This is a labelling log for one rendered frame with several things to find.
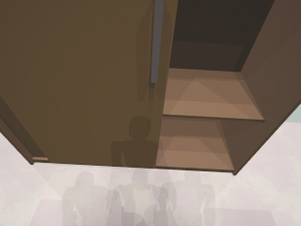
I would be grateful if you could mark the handle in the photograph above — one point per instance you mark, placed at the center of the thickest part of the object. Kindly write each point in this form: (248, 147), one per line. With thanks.
(156, 41)

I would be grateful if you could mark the wardrobe door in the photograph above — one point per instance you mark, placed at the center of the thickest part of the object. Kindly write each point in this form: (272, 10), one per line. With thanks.
(11, 121)
(77, 76)

